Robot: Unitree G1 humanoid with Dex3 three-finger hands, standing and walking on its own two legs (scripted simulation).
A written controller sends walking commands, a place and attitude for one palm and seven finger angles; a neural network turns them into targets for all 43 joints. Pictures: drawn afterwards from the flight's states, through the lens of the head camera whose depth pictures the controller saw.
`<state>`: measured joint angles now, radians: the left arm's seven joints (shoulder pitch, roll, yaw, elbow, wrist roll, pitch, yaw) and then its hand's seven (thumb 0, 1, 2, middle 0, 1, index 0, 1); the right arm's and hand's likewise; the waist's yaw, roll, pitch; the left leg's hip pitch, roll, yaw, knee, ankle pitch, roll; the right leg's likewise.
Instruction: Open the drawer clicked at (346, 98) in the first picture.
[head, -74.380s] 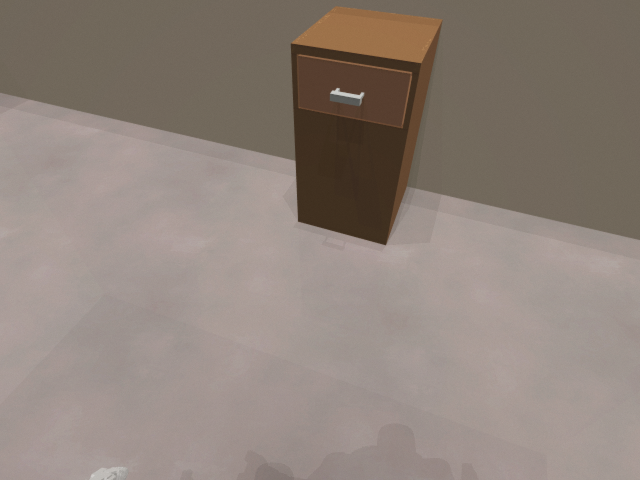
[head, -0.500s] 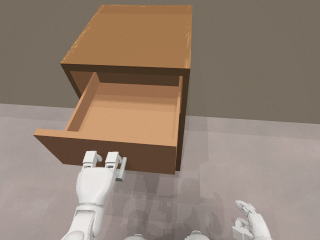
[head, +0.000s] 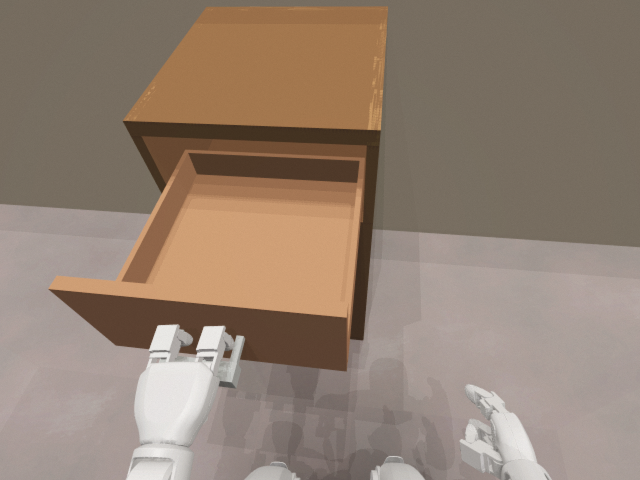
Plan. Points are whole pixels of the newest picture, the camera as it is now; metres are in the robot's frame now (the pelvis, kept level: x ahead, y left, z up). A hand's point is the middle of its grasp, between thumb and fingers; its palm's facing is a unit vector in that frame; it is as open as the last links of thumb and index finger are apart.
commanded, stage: pull the drawer open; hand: left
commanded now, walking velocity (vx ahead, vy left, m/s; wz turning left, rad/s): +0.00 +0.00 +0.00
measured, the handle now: (204, 355) +0.28 +0.19 -0.02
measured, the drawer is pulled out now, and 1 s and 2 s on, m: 0.30 0.28 0.28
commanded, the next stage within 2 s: open the thumb to release the handle in 0.02 s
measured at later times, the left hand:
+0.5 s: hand (201, 385) +0.24 +0.18 -0.02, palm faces +0.05 -0.05 -1.00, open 10.1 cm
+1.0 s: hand (200, 387) +0.24 +0.18 -0.03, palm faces +0.07 -0.07 -1.00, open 13.8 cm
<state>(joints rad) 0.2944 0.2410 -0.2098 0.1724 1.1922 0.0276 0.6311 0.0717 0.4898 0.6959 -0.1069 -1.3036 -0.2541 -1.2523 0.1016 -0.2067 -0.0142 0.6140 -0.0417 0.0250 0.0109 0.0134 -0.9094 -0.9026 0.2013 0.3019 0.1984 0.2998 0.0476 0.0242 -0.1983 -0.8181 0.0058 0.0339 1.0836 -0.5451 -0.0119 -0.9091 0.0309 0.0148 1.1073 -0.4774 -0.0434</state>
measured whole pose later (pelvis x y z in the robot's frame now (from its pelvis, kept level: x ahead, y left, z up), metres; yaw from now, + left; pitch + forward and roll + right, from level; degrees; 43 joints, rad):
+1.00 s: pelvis -0.01 +0.00 +0.00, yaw +1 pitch +15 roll +2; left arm 0.16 0.23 -0.24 0.27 1.18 0.05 0.63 0.00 -0.49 0.30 -0.23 -1.20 -0.31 -1.21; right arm 0.11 -0.21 -0.03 0.66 -0.04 0.04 -0.03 0.01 -0.91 -0.90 0.20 0.30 0.20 0.30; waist 0.05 0.02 -0.18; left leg -0.81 0.00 0.02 1.06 -0.51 -0.01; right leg -0.89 0.02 0.00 1.08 -0.45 -0.04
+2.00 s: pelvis +0.01 +0.00 +0.04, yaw +0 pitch +9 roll +1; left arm 0.26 0.27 -0.23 0.08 1.11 0.07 0.47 0.00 -0.49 0.30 -0.32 -1.20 -0.32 -1.20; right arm 0.10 -0.21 -0.01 0.61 -0.03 0.07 0.00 0.01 -0.91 -0.90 0.20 0.30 0.20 0.30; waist 0.06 0.04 -0.13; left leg -0.54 0.00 0.02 0.85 -0.46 -0.01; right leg -0.63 0.03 0.01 0.87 -0.40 -0.04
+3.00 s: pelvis +0.01 +0.01 +0.07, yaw -1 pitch +2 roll +1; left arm 0.28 0.33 -0.23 -0.13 1.04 0.10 0.28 0.00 -0.49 0.30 -0.32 -1.20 -0.32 -1.20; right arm 0.09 -0.22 0.01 0.62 -0.01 0.08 0.02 0.01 -0.91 -0.90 0.20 0.30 0.20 0.30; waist 0.09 0.07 -0.07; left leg -0.30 0.00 0.03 0.63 -0.36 0.00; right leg -0.39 0.03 0.02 0.66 -0.31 -0.03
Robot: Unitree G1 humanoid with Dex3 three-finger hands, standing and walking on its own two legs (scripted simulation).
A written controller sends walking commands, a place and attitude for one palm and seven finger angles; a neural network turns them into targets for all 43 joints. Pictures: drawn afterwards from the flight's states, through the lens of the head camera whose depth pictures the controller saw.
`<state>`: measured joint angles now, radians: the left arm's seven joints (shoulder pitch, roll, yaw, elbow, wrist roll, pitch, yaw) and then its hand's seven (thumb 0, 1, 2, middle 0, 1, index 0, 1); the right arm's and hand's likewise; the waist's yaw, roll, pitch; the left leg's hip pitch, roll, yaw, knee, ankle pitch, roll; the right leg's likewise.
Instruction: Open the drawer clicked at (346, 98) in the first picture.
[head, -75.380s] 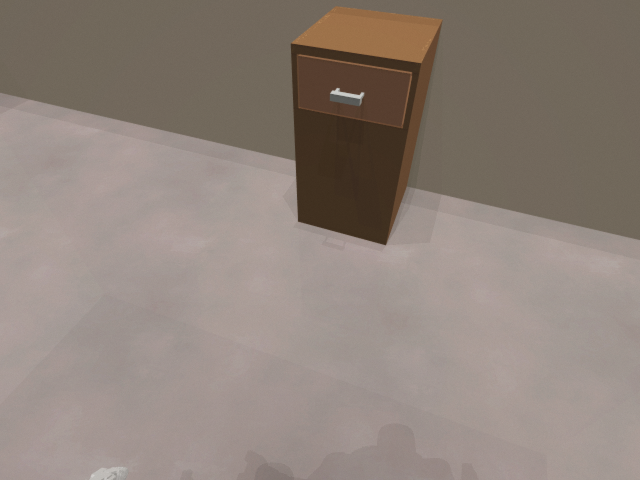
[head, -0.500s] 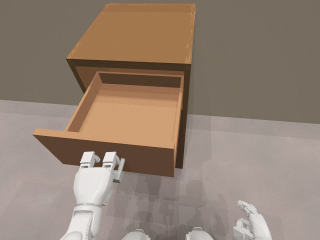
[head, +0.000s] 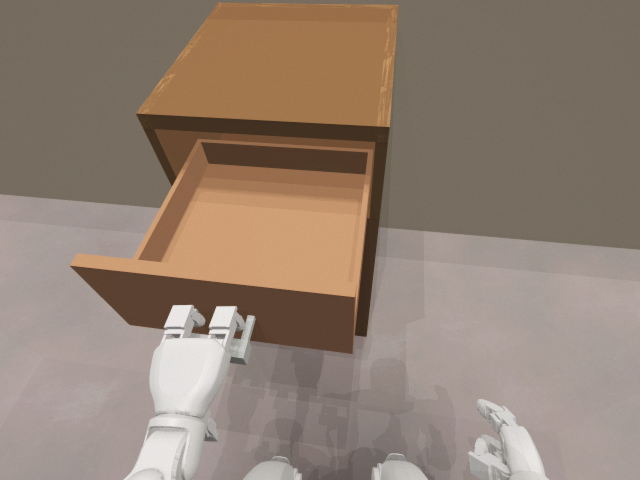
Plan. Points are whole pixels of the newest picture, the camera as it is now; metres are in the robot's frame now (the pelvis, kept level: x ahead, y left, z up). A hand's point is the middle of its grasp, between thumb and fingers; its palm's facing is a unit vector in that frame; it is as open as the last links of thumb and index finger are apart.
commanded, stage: lift the hand off the handle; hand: left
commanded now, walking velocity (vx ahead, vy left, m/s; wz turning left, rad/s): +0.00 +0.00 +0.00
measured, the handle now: (216, 333) +0.31 +0.18 -0.03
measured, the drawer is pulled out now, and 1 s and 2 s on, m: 0.28 0.28 0.28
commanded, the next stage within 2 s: none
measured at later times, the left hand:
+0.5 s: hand (203, 359) +0.26 +0.18 -0.01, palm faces +0.02 -0.09 -1.00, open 13.8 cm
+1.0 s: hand (193, 353) +0.26 +0.18 +0.03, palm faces +0.03 -0.11 -0.99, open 13.8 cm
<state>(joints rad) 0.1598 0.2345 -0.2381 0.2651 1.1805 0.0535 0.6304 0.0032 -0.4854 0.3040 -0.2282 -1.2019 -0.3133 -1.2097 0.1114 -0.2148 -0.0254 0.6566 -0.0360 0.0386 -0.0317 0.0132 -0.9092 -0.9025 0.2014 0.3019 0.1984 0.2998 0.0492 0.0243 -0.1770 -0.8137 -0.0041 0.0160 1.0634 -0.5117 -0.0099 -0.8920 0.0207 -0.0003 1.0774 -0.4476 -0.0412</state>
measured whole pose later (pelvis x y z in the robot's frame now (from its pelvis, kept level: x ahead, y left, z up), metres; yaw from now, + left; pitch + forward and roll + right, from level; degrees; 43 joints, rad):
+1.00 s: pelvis +0.02 +0.00 +0.04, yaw -1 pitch +9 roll +1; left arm 0.26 0.27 -0.23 0.08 1.11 0.07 0.47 0.00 -0.49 0.30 -0.32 -1.20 -0.32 -1.20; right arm 0.10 -0.21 -0.01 0.61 -0.03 0.07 0.00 0.01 -0.91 -0.90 0.20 0.30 0.20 0.30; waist 0.06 0.04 -0.13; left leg -0.54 0.00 0.02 0.85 -0.46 -0.01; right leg -0.63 0.03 0.01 0.87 -0.40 -0.04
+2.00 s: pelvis +0.02 +0.01 +0.06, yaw -2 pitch +2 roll +1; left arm 0.28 0.33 -0.23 -0.13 1.04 0.10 0.28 0.00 -0.49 0.30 -0.32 -1.20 -0.32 -1.20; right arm 0.09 -0.22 0.01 0.62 -0.01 0.08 0.02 0.01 -0.91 -0.90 0.20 0.30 0.20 0.30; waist 0.09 0.07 -0.07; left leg -0.30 0.00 0.03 0.63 -0.36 0.00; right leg -0.39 0.03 0.02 0.66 -0.31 -0.03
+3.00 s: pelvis +0.03 +0.01 +0.07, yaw -1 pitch +0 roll +0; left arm 0.40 0.46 -0.06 -0.33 0.94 0.05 0.16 0.00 -0.49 0.30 -0.32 -1.20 -0.32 -1.20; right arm 0.09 -0.25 0.02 0.60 -0.01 0.09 0.01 0.01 -0.91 -0.90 0.20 0.30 0.20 0.30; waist 0.11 0.09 -0.03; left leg -0.21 0.00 0.02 0.52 -0.33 0.01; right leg -0.28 0.03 0.02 0.53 -0.26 -0.02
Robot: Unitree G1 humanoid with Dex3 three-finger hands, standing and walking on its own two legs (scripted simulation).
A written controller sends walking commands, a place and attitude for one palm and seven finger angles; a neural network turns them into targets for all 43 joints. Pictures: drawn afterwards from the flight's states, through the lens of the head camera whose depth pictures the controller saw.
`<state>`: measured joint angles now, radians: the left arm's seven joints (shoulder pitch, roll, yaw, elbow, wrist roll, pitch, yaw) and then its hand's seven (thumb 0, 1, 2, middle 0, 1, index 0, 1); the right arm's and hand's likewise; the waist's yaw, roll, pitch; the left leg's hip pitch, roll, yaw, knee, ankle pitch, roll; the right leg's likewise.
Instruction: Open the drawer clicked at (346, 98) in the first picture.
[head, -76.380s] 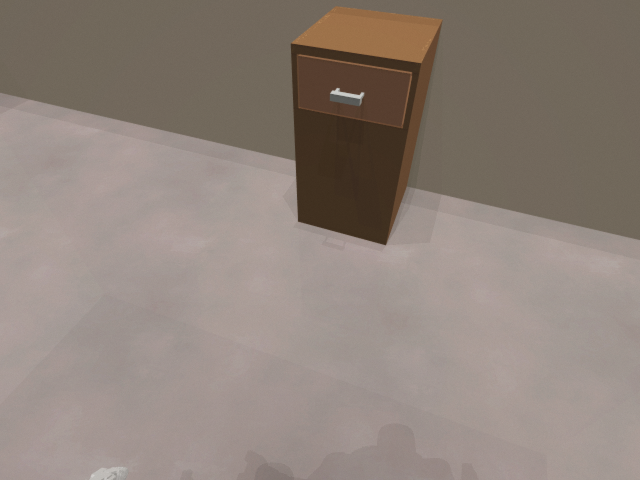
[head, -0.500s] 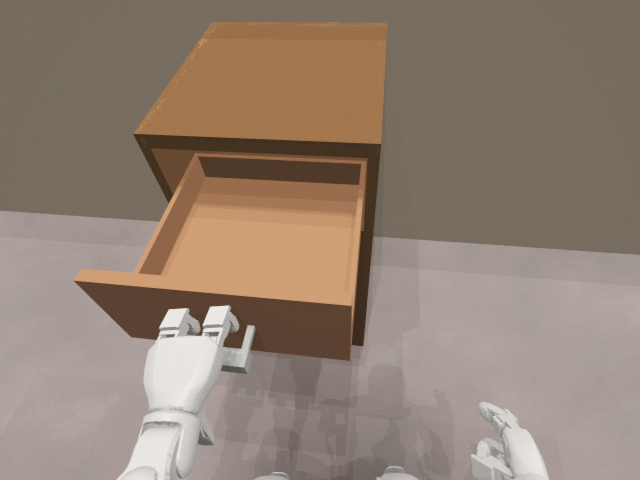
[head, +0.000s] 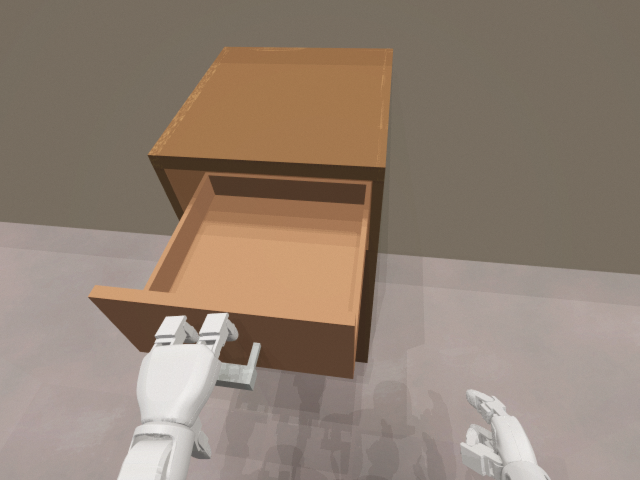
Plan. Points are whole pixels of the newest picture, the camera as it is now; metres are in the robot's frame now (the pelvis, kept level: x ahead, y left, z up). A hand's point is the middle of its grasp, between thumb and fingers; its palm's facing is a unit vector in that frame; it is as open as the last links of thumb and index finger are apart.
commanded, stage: lift the hand off the handle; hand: left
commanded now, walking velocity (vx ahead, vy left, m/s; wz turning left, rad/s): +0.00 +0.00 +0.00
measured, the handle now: (223, 359) +0.29 +0.18 -0.06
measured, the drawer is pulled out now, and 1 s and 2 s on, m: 0.28 0.28 0.28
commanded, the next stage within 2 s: draw the hand back to the body in 1.32 s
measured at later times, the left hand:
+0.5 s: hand (182, 376) +0.23 +0.19 +0.03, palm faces +0.07 -0.13 -0.99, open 13.8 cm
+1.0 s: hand (178, 362) +0.23 +0.18 +0.07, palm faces +0.08 -0.14 -0.99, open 13.8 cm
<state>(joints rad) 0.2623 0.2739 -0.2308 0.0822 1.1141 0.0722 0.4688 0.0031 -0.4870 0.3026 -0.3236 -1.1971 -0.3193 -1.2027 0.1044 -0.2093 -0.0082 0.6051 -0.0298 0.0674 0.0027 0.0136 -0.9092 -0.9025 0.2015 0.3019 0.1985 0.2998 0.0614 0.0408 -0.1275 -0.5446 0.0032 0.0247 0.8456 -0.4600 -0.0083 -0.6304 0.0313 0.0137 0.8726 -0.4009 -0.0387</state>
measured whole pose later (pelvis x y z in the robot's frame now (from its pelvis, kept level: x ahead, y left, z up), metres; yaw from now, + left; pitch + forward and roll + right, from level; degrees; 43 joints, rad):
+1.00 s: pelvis +0.00 +0.00 +0.03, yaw -1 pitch +2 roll +1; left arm 0.28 0.33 -0.23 -0.13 1.04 0.10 0.28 0.00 -0.49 0.30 -0.32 -1.20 -0.32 -1.20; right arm 0.09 -0.22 0.01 0.62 -0.01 0.08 0.02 0.01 -0.91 -0.90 0.20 0.30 0.20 0.30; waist 0.09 0.07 -0.07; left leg -0.30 0.00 0.03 0.63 -0.36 0.00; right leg -0.39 0.03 0.02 0.66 -0.31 -0.03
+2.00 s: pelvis +0.01 +0.01 +0.04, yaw +0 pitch +0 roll +0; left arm 0.40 0.46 -0.06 -0.33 0.94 0.05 0.16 0.00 -0.49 0.30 -0.32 -1.20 -0.32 -1.20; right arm 0.09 -0.25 0.02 0.60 -0.01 0.09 0.01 0.01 -0.91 -0.90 0.20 0.30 0.20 0.30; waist 0.11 0.09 -0.03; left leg -0.21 0.00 0.02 0.52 -0.33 0.01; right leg -0.28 0.03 0.02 0.53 -0.26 -0.02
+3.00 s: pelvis +0.02 +0.02 +0.04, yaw +2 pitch -2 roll -1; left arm 0.55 0.32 0.27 -0.50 -0.05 -0.11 0.13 0.02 0.83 0.87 -0.22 -0.34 -0.21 -0.35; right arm 0.19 -0.20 0.02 0.64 0.00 -0.17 -0.09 0.02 -0.91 -0.90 0.20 0.30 0.20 0.30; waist 0.06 0.05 0.00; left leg -0.11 0.00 -0.01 0.46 -0.32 0.01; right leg -0.15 0.03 -0.01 0.44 -0.25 -0.02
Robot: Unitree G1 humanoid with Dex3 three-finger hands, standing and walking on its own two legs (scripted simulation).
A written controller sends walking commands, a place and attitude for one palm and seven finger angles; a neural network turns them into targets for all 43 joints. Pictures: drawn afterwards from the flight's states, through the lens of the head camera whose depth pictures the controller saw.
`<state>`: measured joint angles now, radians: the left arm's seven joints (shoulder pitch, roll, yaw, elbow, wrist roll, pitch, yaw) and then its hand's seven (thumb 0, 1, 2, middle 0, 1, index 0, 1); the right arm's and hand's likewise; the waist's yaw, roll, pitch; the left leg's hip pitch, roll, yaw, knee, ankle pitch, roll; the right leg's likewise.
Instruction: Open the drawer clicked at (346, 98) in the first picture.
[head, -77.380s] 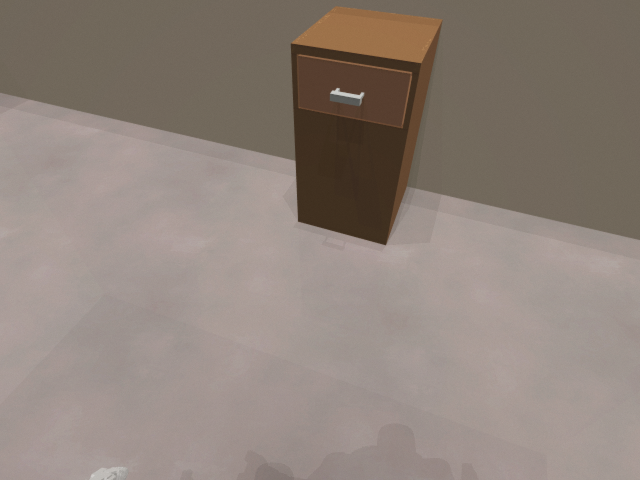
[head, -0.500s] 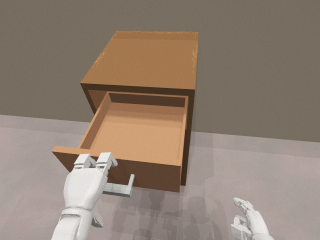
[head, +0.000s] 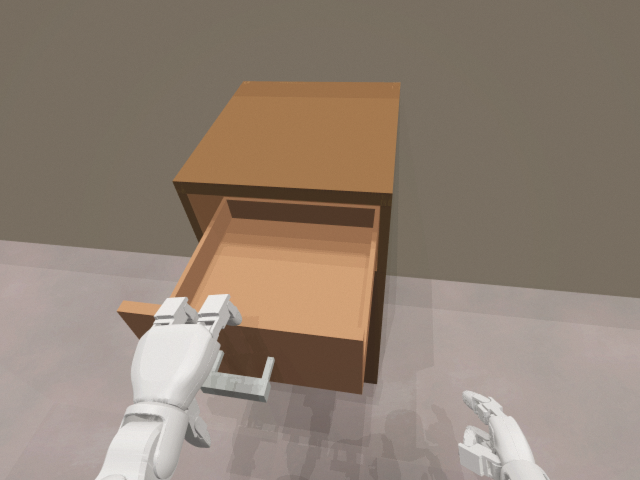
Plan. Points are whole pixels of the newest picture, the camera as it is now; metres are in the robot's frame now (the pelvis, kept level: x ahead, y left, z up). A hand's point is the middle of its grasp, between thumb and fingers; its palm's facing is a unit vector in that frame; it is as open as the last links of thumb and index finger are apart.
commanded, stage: lift the hand off the handle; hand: left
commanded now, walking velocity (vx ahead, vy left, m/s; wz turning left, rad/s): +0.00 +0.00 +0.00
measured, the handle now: (239, 372) +0.29 +0.18 -0.09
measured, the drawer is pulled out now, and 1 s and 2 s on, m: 0.28 0.28 0.28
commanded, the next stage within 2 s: draw the hand back to the body in 0.32 s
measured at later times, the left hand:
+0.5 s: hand (203, 361) +0.23 +0.18 +0.06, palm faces +0.07 -0.16 -0.98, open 13.8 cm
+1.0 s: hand (137, 365) +0.21 +0.23 +0.09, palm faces +0.07 -0.10 -0.99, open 13.8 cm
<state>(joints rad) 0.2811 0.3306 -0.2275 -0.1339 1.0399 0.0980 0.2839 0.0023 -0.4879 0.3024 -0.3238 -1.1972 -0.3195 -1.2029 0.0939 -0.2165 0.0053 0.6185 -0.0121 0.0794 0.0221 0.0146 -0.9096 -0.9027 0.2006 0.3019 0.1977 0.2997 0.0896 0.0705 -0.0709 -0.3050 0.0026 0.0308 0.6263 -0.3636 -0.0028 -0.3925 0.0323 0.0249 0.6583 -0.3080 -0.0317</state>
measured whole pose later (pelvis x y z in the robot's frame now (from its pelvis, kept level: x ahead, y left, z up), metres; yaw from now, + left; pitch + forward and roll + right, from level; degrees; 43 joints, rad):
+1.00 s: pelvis +0.01 +0.01 +0.01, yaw +0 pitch +0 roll +0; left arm 0.40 0.46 -0.06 -0.33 0.94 0.05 0.16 0.00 -0.49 0.30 -0.32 -1.20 -0.32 -1.20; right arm 0.09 -0.25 0.02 0.60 -0.01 0.09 0.01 0.01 -0.91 -0.90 0.20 0.30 0.20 0.30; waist 0.11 0.09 -0.03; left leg -0.21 0.00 0.02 0.52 -0.33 0.01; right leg -0.28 0.03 0.02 0.53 -0.26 -0.02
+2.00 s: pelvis +0.02 +0.01 +0.02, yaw +2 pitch -2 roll -1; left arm 0.55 0.32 0.27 -0.50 -0.05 -0.11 0.13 0.02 0.83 0.87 -0.22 -0.34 -0.21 -0.35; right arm 0.19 -0.20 0.02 0.64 0.00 -0.17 -0.09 0.02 -0.91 -0.90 0.20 0.30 0.20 0.30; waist 0.06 0.05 0.00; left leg -0.11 0.00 -0.01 0.46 -0.32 0.01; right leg -0.15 0.03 -0.01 0.44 -0.25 -0.02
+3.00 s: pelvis -0.10 +0.01 +0.00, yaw +2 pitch +0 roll -2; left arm 0.58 0.35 0.35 -0.59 0.00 -0.21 0.21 0.02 0.89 0.90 -0.21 -0.30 -0.21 -0.30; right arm 0.25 -0.21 0.02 0.59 -0.05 -0.13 -0.08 0.02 -0.90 -0.90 0.21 0.30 0.20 0.30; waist -0.02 0.01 -0.02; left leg -0.43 0.02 0.01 0.64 -0.23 0.02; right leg -0.45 0.04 -0.01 0.57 -0.23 -0.01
